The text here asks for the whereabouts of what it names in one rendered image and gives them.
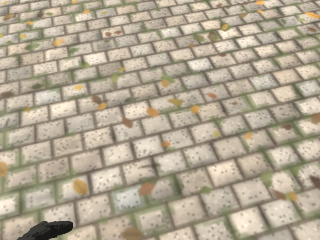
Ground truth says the left robot hand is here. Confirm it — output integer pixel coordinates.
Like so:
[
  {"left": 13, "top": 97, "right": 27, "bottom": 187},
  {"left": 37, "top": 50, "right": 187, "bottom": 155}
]
[{"left": 17, "top": 221, "right": 73, "bottom": 240}]

